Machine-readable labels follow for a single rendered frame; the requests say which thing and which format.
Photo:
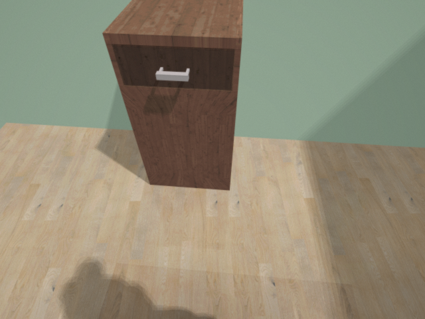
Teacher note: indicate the handle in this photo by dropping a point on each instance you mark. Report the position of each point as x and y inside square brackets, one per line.
[174, 76]

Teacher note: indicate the cabinet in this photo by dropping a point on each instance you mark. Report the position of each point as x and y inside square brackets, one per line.
[185, 135]

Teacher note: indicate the drawer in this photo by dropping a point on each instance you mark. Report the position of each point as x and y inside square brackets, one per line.
[210, 68]

